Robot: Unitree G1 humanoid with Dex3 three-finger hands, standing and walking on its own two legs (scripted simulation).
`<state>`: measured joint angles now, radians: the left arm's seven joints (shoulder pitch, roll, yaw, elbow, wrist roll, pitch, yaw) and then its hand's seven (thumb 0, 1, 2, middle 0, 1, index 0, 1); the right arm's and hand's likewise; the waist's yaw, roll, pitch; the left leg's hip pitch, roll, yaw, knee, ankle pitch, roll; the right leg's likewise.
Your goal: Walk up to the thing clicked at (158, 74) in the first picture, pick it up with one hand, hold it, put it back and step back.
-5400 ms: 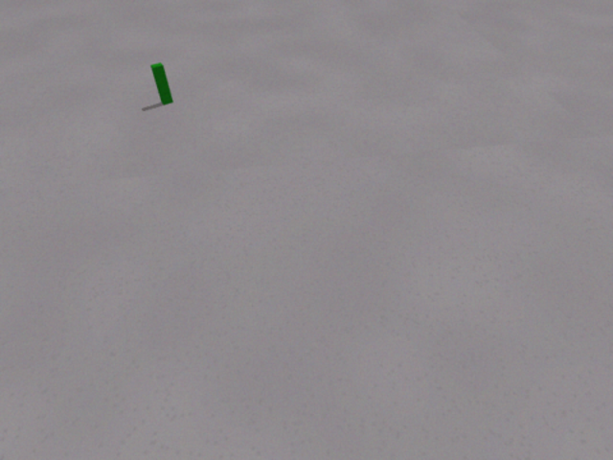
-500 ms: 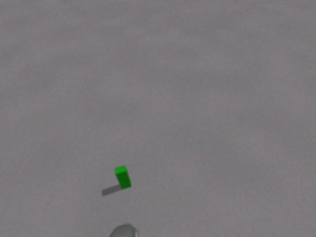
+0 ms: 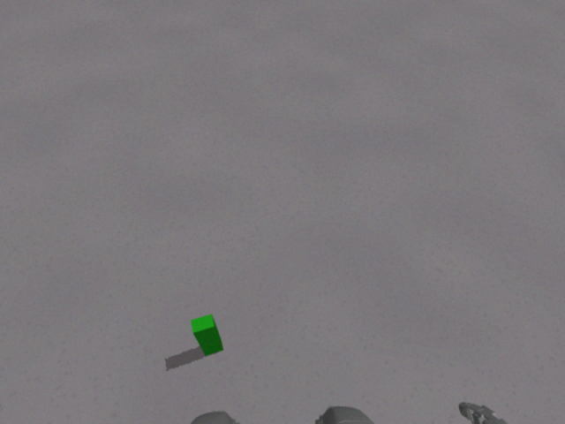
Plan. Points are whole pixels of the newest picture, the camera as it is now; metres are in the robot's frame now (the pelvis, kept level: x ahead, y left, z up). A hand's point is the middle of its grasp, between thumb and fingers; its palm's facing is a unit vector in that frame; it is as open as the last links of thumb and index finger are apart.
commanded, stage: walk up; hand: left
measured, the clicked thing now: (208, 336) +0.44 +0.21 -0.63
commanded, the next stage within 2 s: stand in 1.10 s
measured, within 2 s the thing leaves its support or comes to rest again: neither
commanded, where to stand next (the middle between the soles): +0.12 +0.00 m, yaw +0 degrees
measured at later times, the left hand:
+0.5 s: hand out of the picture +0.12 +0.24 -0.12, palm faces -0.01 -0.95 -0.31, open 7.4 cm
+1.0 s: hand out of the picture +0.08 +0.25 -0.13, palm faces +0.01 -0.95 -0.32, open 7.4 cm
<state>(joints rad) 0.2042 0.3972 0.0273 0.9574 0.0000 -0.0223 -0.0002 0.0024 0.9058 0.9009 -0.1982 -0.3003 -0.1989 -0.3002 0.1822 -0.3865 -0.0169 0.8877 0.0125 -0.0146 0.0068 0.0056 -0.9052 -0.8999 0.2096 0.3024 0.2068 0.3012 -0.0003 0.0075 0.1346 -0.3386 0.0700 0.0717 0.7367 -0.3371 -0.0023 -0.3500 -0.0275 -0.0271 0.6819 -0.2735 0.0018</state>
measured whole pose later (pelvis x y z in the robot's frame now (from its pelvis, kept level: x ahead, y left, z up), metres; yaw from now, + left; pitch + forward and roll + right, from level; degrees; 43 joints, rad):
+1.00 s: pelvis +0.02 +0.00 +0.03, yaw +1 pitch -2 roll +0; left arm 0.09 0.34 0.01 1.19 0.00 -0.01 -0.02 0.00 0.91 0.90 -0.20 -0.30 -0.20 -0.30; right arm 0.07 -0.34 0.00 1.17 -0.01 -0.01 0.02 0.01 -0.91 -0.90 0.21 0.30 0.20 0.30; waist 0.01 0.00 0.06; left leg -0.13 0.03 0.04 0.33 -0.16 -0.01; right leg -0.16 -0.03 -0.04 0.32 -0.12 0.02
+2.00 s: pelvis +0.06 -0.01 +0.03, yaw +2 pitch -2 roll +0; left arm 0.08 0.34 0.00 1.16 0.00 -0.01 -0.01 0.00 0.90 0.90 -0.20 -0.30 -0.20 -0.30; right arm 0.09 -0.35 0.00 1.15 -0.01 -0.01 0.01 0.01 -0.91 -0.90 0.21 0.30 0.20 0.30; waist 0.00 0.01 0.04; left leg -0.09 0.04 0.02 0.30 -0.19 -0.03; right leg -0.11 -0.02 -0.07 0.31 -0.17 0.00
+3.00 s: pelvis +0.06 -0.01 +0.03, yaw +2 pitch -2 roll +0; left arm 0.11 0.35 -0.01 1.14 0.01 -0.02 0.00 0.00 0.90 0.90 -0.20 -0.30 -0.20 -0.30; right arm 0.11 -0.35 0.00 1.14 -0.01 -0.01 0.01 0.01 -0.91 -0.90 0.21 0.30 0.20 0.30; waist 0.00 0.01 0.04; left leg -0.08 0.04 0.02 0.30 -0.19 -0.03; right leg -0.10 -0.02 -0.06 0.30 -0.17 0.01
